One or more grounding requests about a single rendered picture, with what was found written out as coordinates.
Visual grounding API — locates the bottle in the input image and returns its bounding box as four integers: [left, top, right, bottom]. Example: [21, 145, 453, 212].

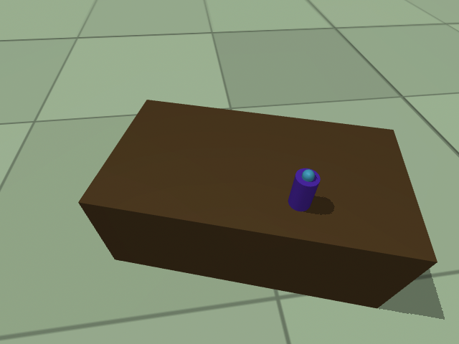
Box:
[288, 168, 321, 211]

